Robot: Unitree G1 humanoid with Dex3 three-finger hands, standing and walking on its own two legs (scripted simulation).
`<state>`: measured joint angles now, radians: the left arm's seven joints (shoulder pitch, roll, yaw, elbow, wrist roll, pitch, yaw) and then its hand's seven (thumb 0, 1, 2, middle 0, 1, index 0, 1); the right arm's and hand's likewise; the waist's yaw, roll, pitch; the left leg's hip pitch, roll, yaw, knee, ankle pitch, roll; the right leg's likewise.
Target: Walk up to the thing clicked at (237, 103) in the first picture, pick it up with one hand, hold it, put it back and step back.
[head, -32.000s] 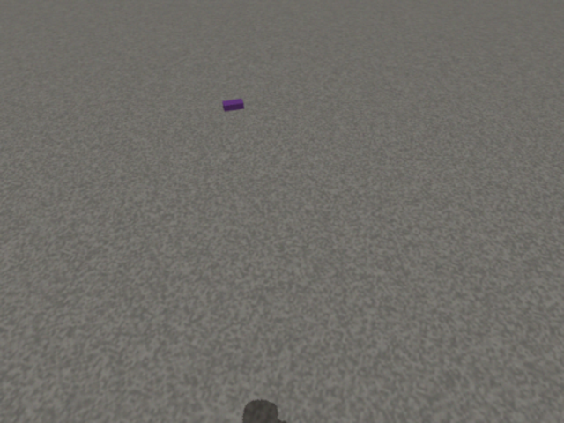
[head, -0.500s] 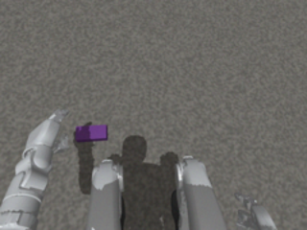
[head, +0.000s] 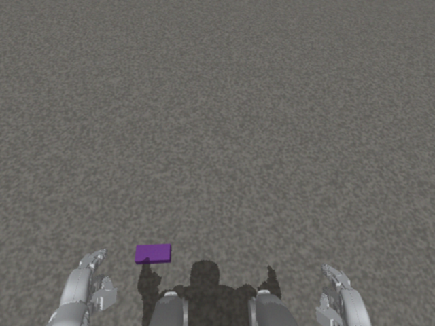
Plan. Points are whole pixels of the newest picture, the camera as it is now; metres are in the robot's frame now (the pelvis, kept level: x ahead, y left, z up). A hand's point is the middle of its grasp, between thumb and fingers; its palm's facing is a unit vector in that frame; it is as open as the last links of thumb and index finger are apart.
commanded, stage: home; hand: left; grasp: from above
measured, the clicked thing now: (153, 253) +0.46 +0.23 -0.62
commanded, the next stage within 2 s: none
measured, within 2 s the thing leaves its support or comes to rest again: neither
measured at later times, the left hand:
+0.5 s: hand (95, 303) +0.20 +0.18 +0.03, palm faces +0.09 -0.98 -0.20, open 7.4 cm
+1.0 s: hand (92, 309) +0.19 +0.19 +0.03, palm faces +0.07 -0.98 -0.20, open 7.4 cm
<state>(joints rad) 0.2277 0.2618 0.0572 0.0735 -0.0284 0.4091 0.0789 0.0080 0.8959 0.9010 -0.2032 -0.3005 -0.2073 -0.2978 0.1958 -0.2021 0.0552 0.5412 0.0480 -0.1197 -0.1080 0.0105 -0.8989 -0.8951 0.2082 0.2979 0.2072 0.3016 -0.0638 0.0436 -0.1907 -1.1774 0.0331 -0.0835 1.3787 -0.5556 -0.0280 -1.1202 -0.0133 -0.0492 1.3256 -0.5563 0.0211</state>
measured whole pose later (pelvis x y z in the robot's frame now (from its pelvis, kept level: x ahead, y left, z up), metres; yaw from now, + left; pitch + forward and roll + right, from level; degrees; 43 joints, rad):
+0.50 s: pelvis +0.05 +0.00 +0.07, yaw +2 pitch +11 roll -2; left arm 0.51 0.21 0.04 -0.14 -0.06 0.47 0.02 0.01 0.90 0.90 -0.20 -0.30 -0.20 -0.30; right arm 0.28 -0.23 0.03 0.51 0.01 -0.23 -0.18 0.01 -0.90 -0.90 0.21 0.30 0.21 0.30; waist -0.03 0.05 -0.18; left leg -0.71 0.03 -0.07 1.02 -0.49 -0.02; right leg -0.65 -0.02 -0.05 0.96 -0.49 0.02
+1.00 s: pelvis +0.03 +0.00 +0.07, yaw +1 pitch +9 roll -3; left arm 0.50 0.22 0.03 -0.13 -0.06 0.47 0.02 0.01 0.90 0.90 -0.20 -0.30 -0.20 -0.30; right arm 0.30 -0.22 0.04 0.54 0.00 -0.23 -0.18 0.01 -0.90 -0.90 0.21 0.30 0.21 0.30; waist -0.04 0.05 -0.15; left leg -0.71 0.03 -0.06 1.02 -0.47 -0.02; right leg -0.65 -0.02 -0.05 0.95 -0.47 0.03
